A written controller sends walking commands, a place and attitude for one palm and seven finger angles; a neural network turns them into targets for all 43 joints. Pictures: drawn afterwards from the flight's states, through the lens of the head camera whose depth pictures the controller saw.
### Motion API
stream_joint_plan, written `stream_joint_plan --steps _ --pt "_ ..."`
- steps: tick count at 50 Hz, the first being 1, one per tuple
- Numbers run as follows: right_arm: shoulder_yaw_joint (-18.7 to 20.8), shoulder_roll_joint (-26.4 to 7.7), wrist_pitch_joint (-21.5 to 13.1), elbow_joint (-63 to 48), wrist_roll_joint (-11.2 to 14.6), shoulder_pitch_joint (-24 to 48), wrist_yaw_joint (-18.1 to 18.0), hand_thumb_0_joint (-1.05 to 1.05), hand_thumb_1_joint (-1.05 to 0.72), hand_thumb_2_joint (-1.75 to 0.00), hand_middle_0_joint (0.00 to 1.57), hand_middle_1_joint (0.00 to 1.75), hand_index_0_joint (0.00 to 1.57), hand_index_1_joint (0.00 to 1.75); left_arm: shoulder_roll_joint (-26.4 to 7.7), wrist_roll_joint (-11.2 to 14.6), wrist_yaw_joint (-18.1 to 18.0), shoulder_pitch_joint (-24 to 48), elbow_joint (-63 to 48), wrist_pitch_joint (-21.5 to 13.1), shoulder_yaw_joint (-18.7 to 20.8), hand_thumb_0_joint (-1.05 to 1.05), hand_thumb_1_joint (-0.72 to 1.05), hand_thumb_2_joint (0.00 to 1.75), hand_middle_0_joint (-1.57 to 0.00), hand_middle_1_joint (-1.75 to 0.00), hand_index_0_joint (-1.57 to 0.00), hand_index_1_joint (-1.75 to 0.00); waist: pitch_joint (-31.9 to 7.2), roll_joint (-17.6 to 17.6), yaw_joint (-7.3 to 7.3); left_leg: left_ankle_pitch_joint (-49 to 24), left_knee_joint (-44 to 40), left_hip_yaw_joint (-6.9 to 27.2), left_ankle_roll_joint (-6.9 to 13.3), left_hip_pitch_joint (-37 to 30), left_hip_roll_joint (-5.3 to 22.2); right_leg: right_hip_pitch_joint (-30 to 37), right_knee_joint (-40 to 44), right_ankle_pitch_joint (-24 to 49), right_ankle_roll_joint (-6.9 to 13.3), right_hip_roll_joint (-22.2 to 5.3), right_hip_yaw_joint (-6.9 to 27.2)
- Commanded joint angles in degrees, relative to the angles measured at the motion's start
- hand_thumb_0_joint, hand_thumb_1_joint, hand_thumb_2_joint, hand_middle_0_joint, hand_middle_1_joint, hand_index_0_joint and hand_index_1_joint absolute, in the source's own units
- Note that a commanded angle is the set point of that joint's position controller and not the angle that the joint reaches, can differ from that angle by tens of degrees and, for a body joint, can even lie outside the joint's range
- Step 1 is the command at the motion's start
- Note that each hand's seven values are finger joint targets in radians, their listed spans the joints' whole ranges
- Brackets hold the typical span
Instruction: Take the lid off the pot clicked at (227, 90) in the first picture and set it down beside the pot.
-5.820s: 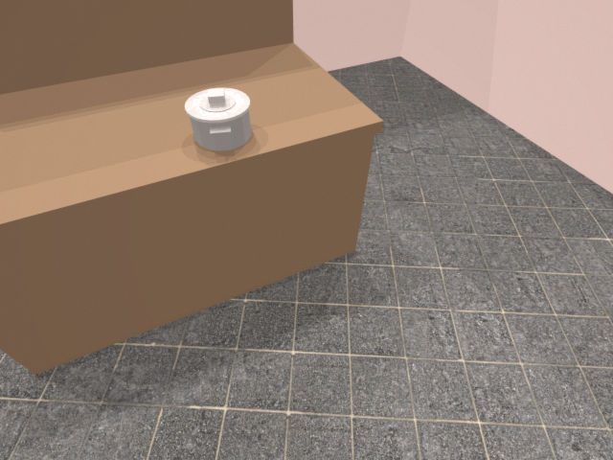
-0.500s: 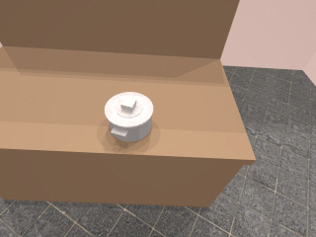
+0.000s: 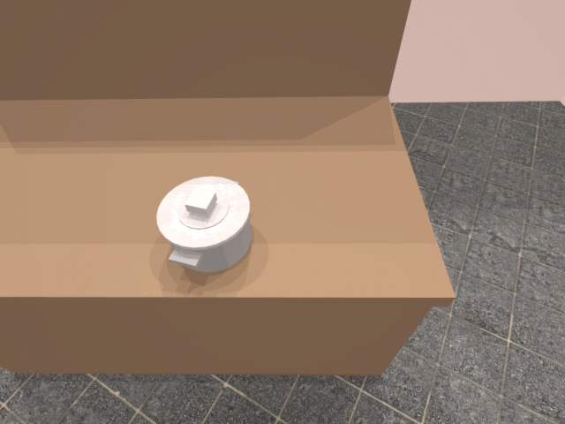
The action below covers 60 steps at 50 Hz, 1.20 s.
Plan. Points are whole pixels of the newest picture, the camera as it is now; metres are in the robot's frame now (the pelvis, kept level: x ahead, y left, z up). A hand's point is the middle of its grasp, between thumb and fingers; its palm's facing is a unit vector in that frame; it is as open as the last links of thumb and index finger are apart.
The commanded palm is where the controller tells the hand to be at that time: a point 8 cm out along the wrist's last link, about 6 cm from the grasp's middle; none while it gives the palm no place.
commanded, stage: come to a stop and stand still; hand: left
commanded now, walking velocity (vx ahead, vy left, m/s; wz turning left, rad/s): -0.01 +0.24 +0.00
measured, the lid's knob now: (201, 201) +0.47 +0.18 +0.01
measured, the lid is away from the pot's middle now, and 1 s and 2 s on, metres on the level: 0.00 0.00 0.00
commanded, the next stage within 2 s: look again from close up in 0.70 s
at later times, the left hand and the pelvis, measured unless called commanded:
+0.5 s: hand out of the picture -0.04 +0.22 -0.17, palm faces +0.08 -0.97 -0.22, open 7.4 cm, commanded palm none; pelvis -0.03 +0.03 +0.01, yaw +1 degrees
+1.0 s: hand out of the picture -0.07 +0.19 -0.17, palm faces +0.03 -0.99 -0.16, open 7.4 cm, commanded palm none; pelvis -0.04 +0.03 +0.00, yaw +0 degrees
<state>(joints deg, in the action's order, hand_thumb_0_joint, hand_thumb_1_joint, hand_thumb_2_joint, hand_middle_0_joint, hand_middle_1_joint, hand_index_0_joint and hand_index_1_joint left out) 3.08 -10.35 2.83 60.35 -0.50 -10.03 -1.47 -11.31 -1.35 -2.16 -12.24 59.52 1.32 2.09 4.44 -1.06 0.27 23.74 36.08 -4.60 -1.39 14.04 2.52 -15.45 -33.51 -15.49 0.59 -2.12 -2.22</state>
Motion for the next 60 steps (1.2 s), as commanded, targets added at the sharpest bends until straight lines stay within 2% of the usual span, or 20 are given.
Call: stream_joint_plan --steps 1,3,7,12,15,17,18,19,21,25,27,29,31,39,40,41,42,44,51,60 --pt "1.3 -4.7 0.9 -3.3 -0.1 -2.0 0.1 0.0 -0.9 -0.9 0.2 0.3 0.2 0.3 -10.8 -0.2 -0.7 -4.3 -1.8 -1.4 1.6 0.0 0.9 0.9 -0.2 -0.3 -0.2 -0.3 -3.4 13.7 0.8 8.9 21.6 6.5 -0.4 8.3 -1.8 2.7 16.0 29.6 11.9 -18.8 18.7" --pt "1.5 -5.1 0.7 -2.6 -0.2 -3.0 0.6 0.0 -0.9 -0.9 0.2 0.3 0.2 0.3 -10.4 -0.2 -0.9 -2.8 -3.0 -1.2 1.8 0.0 0.9 0.9 -0.2 -0.3 -0.2 -0.3 -3.1 10.2 0.53 4.5 26.1 6.2 -1.0 10.3 -1.8 3.0 14.6 28.3 11.0 -16.7 14.0" --pt "1.4 -4.9 0.6 -3.8 -0.6 -3.3 1.3 0.0 -0.9 -0.9 0.2 0.3 0.2 0.3 -10.9 -0.4 -1.2 -4.1 -4.1 -1.4 2.7 0.0 0.9 0.9 -0.2 -0.3 -0.2 -0.3 -4.5 9.3 1.59 0.7 24.8 5.6 -1.7 12.3 -1.8 4.9 16.1 17.7 10.3 -16.8 13.4" --pt "0.4 -3.6 -0.4 -4.9 -0.3 -3.9 1.8 0.0 -0.9 -0.9 0.2 0.3 0.2 0.3 -11.9 -1.0 -0.8 -4.8 -4.6 -1.0 3.1 0.0 0.9 0.9 -0.2 -0.3 -0.2 -0.3 -5.2 11.6 2.57 1.4 8.0 2.7 -0.8 5.6 -2.3 3.1 18.4 5.4 9.7 -15.3 14.7" --pt "-0.3 -2.7 -1.2 -2.9 -0.2 -10.0 1.5 0.0 -0.9 -0.9 0.2 0.3 0.2 0.3 -11.3 -0.6 -0.5 -3.0 -4.3 -0.6 2.8 0.0 0.9 0.9 -0.2 -0.3 -0.2 -0.3 -5.9 11.1 0.11 -5.0 -6.6 -0.1 0.3 -6.1 -3.8 -2.7 18.4 -4.3 6.7 -11.9 12.2" --pt "-0.8 -3.1 -2.3 -1.0 -0.3 -13.9 1.0 0.0 -0.9 -0.9 0.2 0.3 0.2 0.3 -7.5 0.0 -0.3 -1.4 -4.4 -0.2 1.6 0.0 0.9 0.9 -0.2 -0.3 -0.2 -0.3 -3.5 4.4 -1.55 -8.0 -18.2 2.7 1.4 -11.9 -0.9 -9.0 12.2 -10.1 2.6 -6.4 8.1" --pt "-0.6 -5.6 -2.9 -1.4 -0.8 -13.3 0.6 0.0 -0.9 -0.9 0.2 0.3 0.2 0.3 -4.1 0.3 0.0 -2.3 -4.5 0.0 0.9 0.0 0.9 0.9 -0.2 -0.3 -0.2 -0.3 -2.0 -5.2 -0.96 -4.3 -22.8 11.7 3.7 -7.3 5.6 -9.5 5.7 -8.3 0.3 -1.6 4.2" --pt "-0.4 -8.1 -2.8 -2.6 -0.9 -11.2 0.2 0.0 -0.9 -0.9 0.2 0.3 0.2 0.3 -2.1 0.5 0.4 -3.5 -4.6 -0.1 0.5 0.0 0.9 0.9 -0.2 -0.3 -0.2 -0.3 -0.7 -8.5 0.09 2.3 -27.1 17.1 6.7 1.3 11.6 -6.0 -0.3 -6.8 -1.3 0.9 0.1" --pt "-1.3 -6.1 -3.8 -1.9 -0.9 -5.8 -0.3 0.0 -0.9 -0.9 0.2 0.3 0.2 0.3 -1.9 -0.3 0.5 -3.9 -1.9 0.1 0.1 0.0 0.9 0.9 -0.2 -0.3 -0.2 -0.3 2.8 -13.0 1.57 2.6 -30.1 18.3 8.4 7.7 10.7 -3.1 -6.9 -5.8 -1.6 0.1 1.6" --pt "-2.0 -4.9 -4.5 0.6 -0.6 -6.7 -1.0 0.0 -0.9 -0.9 0.2 0.3 0.2 0.3 -1.1 0.2 0.9 -7.2 1.6 -0.9 -0.7 0.0 0.9 0.9 -0.2 -0.3 -0.2 -0.3 1.6 -4.8 2.03 -16.4 -22.8 12.2 8.2 1.4 8.5 -0.5 -1.1 -3.3 -1.2 -0.2 1.6" --pt "-2.2 -3.8 -4.9 2.2 -0.3 -9.0 -1.3 0.0 -0.9 -0.9 0.2 0.3 0.2 0.3 -0.8 0.6 0.5 -9.7 3.7 -1.9 -1.2 0.0 0.9 0.9 -0.2 -0.3 -0.2 -0.3 -0.7 -2.1 1.62 -24.4 -17.3 10.9 6.6 -2.2 6.4 3.6 9.6 7.1 -0.8 -0.8 3.3" --pt "-2.5 -1.5 -5.0 3.9 0.3 -11.5 -1.2 0.0 -0.9 -0.9 0.2 0.3 0.2 0.3 -2.1 0.8 0.0 -10.2 5.1 -2.4 -1.5 0.0 0.9 0.9 -0.2 -0.3 -0.2 -0.3 -0.5 -0.7 0.29 -21.7 -16.0 9.1 4.1 -1.4 3.8 6.8 12.6 15.5 0.4 -3.6 5.4" --pt "-2.4 -1.2 -4.5 5.2 0.2 -12.5 -1.4 0.0 -0.9 -0.9 0.2 0.3 0.2 0.3 -0.7 1.0 -0.2 -9.8 6.3 -2.6 -1.9 0.0 0.9 0.9 -0.2 -0.3 -0.2 -0.3 -1.7 6.6 -0.8 -24.2 -15.1 7.8 3.0 -5.7 4.0 5.1 11.5 20.5 0.9 -3.3 5.3" --pt "-2.5 0.7 -4.2 7.0 0.5 -13.4 -1.4 0.0 -0.9 -0.9 0.2 0.3 0.2 0.3 0.5 0.8 -0.4 -10.4 6.9 -2.1 -1.8 0.0 0.9 0.9 -0.2 -0.3 -0.2 -0.3 1.5 -0.4 -0.36 -13.5 -18.4 7.4 3.2 -3.8 3.7 3.8 14.4 9.1 0.8 -2.5 5.7" --pt "-2.4 -3.0 -5.0 2.0 0.5 -7.3 -0.6 0.0 -0.9 -0.9 0.2 0.3 0.2 0.3 -2.1 0.0 -2.5 -12.4 7.2 -3.7 -1.8 0.0 0.9 0.9 -0.2 -0.3 -0.2 -0.3 4.0 2.8 1.39 -22.6 -7.1 4.2 1.4 2.1 4.4 2.6 10.3 30.6 0.6 -5.5 6.4" --pt "-2.5 0.5 -4.6 0.4 -0.1 -10.3 -0.6 0.0 -0.9 -0.9 0.2 0.3 0.2 0.3 -2.1 0.5 -2.1 -12.7 5.7 -4.2 -1.7 0.0 0.9 0.9 -0.2 -0.3 -0.2 -0.3 -0.5 0.9 -0.92 -7.7 -8.8 5.4 1.7 0.8 1.1 3.9 10.6 21.6 1.9 -6.5 9.4" --pt "-2.4 0.4 -4.6 0.8 -0.2 -12.9 -0.5 0.0 -0.9 -0.9 0.2 0.3 0.2 0.3 -1.8 0.5 -1.4 -10.8 4.8 -4.1 -1.9 0.0 0.9 0.9 -0.2 -0.3 -0.2 -0.3 -2.0 -0.9 -1.77 -6.7 -10.2 5.9 2.0 0.2 1.3 2.2 10.1 7.7 2.7 -5.1 8.8" --pt "-2.4 -0.1 -4.9 0.1 -0.4 -13.8 -0.4 0.0 -0.9 -0.9 0.2 0.3 0.2 0.3 -1.3 0.6 -0.6 -10.1 3.7 -3.4 -1.7 0.0 0.9 0.9 -0.2 -0.3 -0.2 -0.3 -5.1 -5.9 -1.09 -8.7 -12.0 7.6 3.4 -1.1 3.3 1.3 8.0 1.1 2.9 -2.5 6.6" --pt "-2.6 -1.3 -4.9 -1.7 0.0 -13.3 -0.5 0.0 -0.9 -0.9 0.2 0.3 0.2 0.3 0.1 0.5 -0.2 -9.8 2.3 -3.0 -2.0 0.0 0.9 0.9 -0.2 -0.3 -0.2 -0.3 2.5 0.7 -0.82 -7.8 -13.8 8.5 3.9 2.8 3.0 -1.4 8.6 1.2 2.6 -2.1 7.0" --pt "-3.1 -2.4 -5.1 -0.5 -0.1 -12.6 -0.3 0.0 -0.9 -0.9 0.2 0.3 0.2 0.3 -1.8 0.6 -0.1 -9.2 0.8 -2.8 -1.7 0.0 0.9 0.9 -0.2 -0.3 -0.2 -0.3 1.5 0.9 -0.51 -11.4 -14.4 7.7 3.5 0.2 2.6 -0.4 9.1 4.4 2.5 -2.7 7.3"
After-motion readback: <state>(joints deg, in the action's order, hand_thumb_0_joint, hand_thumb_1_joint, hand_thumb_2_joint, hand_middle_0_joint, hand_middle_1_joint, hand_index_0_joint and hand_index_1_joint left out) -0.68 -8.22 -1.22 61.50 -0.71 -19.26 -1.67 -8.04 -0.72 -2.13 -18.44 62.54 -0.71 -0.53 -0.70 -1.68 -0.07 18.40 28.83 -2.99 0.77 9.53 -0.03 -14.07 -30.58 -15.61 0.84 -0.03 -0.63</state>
